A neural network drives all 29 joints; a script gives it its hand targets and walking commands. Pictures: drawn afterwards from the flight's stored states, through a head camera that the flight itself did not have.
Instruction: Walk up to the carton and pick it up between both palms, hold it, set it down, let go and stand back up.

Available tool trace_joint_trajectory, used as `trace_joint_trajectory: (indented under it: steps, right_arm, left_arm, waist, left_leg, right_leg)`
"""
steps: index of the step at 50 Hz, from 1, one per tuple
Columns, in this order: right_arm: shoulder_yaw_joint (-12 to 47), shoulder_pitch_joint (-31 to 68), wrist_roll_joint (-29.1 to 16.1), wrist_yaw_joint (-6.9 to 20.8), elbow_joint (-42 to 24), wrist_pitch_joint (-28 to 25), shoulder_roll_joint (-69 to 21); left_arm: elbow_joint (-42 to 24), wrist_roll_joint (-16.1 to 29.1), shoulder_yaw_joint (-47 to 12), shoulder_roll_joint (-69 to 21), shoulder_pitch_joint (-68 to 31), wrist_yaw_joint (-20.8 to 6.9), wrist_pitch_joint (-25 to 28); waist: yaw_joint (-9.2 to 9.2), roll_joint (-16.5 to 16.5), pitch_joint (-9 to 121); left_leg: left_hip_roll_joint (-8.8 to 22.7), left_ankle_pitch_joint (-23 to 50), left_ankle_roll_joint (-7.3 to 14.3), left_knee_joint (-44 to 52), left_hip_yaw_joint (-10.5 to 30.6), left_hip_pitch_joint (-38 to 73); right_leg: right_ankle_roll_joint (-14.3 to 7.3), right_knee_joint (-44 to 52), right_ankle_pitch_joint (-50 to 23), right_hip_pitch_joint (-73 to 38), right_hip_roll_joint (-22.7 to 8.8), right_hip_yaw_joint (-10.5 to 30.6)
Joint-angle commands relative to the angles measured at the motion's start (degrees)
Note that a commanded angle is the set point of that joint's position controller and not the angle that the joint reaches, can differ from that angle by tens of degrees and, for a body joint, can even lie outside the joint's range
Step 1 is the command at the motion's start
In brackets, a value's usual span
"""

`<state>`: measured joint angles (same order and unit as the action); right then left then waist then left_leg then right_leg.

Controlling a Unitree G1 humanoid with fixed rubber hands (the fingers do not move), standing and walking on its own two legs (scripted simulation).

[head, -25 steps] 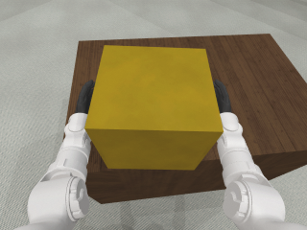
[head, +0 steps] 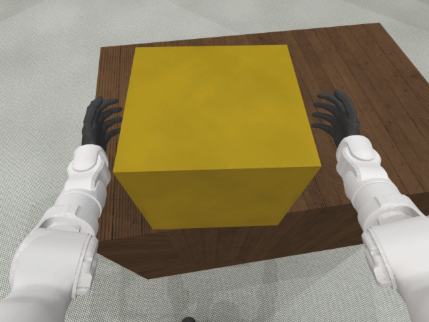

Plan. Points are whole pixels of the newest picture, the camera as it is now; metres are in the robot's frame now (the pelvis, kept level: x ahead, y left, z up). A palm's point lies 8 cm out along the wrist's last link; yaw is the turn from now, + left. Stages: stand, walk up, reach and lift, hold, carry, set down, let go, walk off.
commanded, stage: set down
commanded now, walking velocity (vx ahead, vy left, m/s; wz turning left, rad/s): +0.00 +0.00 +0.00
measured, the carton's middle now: (214, 145) +0.46 +0.04 +0.02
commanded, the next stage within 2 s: none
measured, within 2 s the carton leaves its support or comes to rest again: neither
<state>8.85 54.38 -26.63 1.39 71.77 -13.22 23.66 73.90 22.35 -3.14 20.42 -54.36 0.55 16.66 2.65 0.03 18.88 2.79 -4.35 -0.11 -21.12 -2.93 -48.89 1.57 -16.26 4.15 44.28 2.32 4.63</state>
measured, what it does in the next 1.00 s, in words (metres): stands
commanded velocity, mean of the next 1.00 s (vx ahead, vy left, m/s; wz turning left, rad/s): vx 0.00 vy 0.00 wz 0.00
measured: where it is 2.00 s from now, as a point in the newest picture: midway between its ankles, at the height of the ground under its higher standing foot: outside the picture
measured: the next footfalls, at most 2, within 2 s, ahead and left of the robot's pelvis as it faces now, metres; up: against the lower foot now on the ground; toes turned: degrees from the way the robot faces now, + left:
none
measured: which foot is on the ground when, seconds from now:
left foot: down 0.00-1.00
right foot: down 0.00-1.00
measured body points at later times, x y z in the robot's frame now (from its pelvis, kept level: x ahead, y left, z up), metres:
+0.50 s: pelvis -0.01 -0.01 +0.00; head +0.06 +0.01 +0.45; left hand +0.46 +0.27 +0.15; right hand +0.49 -0.20 +0.16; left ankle +0.02 +0.11 -0.73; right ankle +0.00 -0.13 -0.73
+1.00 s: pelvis -0.01 -0.01 +0.02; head +0.02 +0.01 +0.46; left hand +0.44 +0.27 +0.20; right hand +0.47 -0.20 +0.20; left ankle +0.02 +0.11 -0.73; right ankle +0.00 -0.13 -0.73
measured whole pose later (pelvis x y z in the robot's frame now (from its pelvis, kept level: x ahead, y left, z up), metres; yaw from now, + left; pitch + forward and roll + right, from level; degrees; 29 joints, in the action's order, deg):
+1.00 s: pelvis -0.01 -0.01 +0.02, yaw +5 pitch +13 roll -2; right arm 6.6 63.1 -26.4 -1.5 66.0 12.3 24.8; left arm 62.5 21.4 -4.3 28.0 -61.5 -1.1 -11.1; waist -1.6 0.5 10.1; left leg 2.4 -5.5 -1.1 -20.6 1.3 -27.9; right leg -0.1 -15.5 6.6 21.7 2.3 0.4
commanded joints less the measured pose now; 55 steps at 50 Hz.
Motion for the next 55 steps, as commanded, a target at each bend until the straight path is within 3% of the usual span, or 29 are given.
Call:
trace_joint_trajectory:
  steps: [1, 6, 12, 23, 36, 41, 49, 55]
  right_arm:
    - [0.4, 29.1, -2.0, 1.6, -12.2, 0.4, 11.8]
    - [0.2, 30.5, -2.0, 1.5, -8.1, 3.5, 12.8]
    - [-0.2, 32.7, -2.0, 0.4, -5.2, 6.3, 12.7]
    - [-1.7, 37.5, -1.8, -0.2, -7.5, 12.0, 13.2]
    - [-3.3, 42.0, -0.7, -1.6, -11.0, 20.9, 14.1]
    - [-3.3, 39.5, -0.5, -2.4, -10.9, 24.2, 13.2]
    - [-4.6, 25.8, 0.9, -3.1, -14.2, 23.0, 10.7]
    - [-8.9, 18.5, 3.7, -3.1, -25.6, 17.4, 10.1]
  left_arm:
    - [-15.0, 3.2, -1.5, 10.8, -29.3, -0.5, -0.4]
    - [-12.0, 3.4, -1.8, 13.0, -29.9, -1.1, -3.8]
    - [-9.5, 2.4, -1.4, 15.1, -32.4, -1.3, -6.6]
    - [-14.7, 3.7, -3.5, 16.3, -38.6, -0.2, -12.7]
    - [-18.6, 4.3, -3.0, 18.9, -41.5, 0.9, -23.1]
    - [-18.6, 2.8, -1.8, 18.7, -39.1, 0.4, -26.6]
    - [-20.2, -2.7, 2.0, 15.6, -26.1, -2.6, -24.9]
    - [-31.1, -3.7, 4.7, 14.9, -19.4, -2.8, -18.9]
  waist:
    - [0.17, -0.1, 48.1]
    - [-1.11, 1.4, 40.8]
    - [-1.79, 0.8, 37.2]
    - [-2.63, -4.3, 36.0]
    - [-3.65, -3.3, 31.7]
    - [-3.9, -3.1, 26.9]
    - [-4.25, -3.1, 19.1]
    - [-4.05, -4.5, 19.0]
  left_leg:
    - [-2.5, 31.8, -6.1, -9.8, 0.8, 47.9]
    - [-2.7, 22.3, -4.6, -8.6, 1.0, 42.1]
    - [-2.8, 17.2, -3.2, -7.2, 1.0, 38.3]
    - [-2.3, 16.4, -4.5, -7.4, 1.8, 44.8]
    - [-2.1, 15.6, -3.8, -6.3, 2.9, 47.0]
    - [-2.2, 15.8, -3.4, -5.0, 3.2, 47.5]
    - [-2.8, 17.4, -3.0, -2.3, 3.4, 49.3]
    - [-3.0, 17.9, -4.1, -1.6, 2.8, 53.3]
  right_leg:
    - [3.8, -2.4, -19.0, -7.8, 3.8, -7.4]
    - [4.3, -3.4, -15.1, -9.3, 2.5, -6.5]
    - [4.8, -4.4, -15.3, -14.6, 1.2, -5.8]
    - [3.4, -3.4, -12.7, -13.5, 1.5, -7.5]
    - [2.5, -2.2, -13.4, -17.6, 1.1, -7.9]
    - [1.8, -0.9, -13.8, -21.1, 0.6, -7.5]
    - [-0.2, 2.1, -13.8, -28.4, 0.0, -6.4]
    - [-1.3, 3.4, -12.4, -27.4, 1.2, -6.8]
